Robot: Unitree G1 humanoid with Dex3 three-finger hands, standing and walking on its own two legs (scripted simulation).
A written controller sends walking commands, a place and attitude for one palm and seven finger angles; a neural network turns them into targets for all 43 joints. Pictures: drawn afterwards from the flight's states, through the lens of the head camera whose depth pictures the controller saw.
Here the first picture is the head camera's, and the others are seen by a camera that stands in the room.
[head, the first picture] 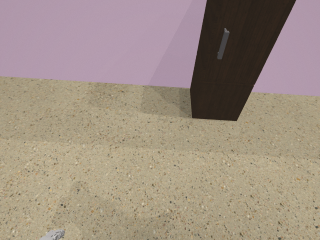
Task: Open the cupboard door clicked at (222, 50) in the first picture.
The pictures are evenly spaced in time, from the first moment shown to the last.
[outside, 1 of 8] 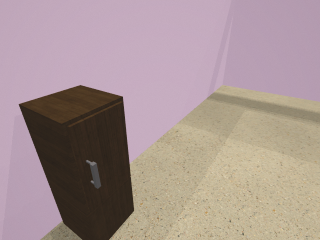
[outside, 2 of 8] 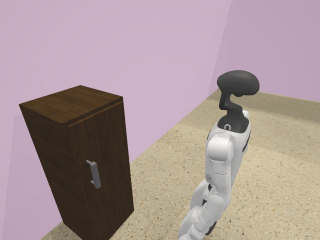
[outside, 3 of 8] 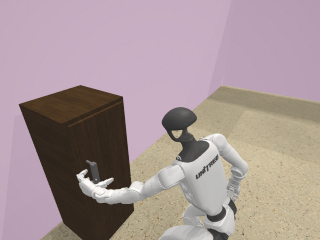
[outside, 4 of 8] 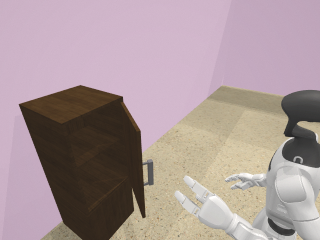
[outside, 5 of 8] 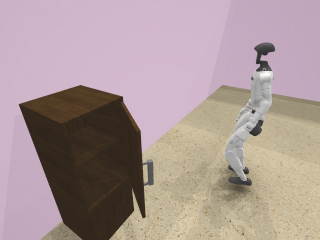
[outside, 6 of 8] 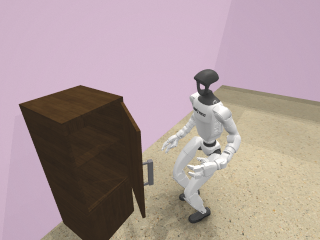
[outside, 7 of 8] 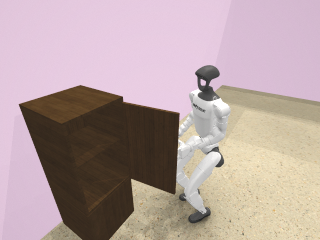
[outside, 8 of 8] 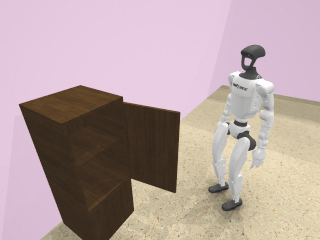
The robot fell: no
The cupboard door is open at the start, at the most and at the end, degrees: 0 101 100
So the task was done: yes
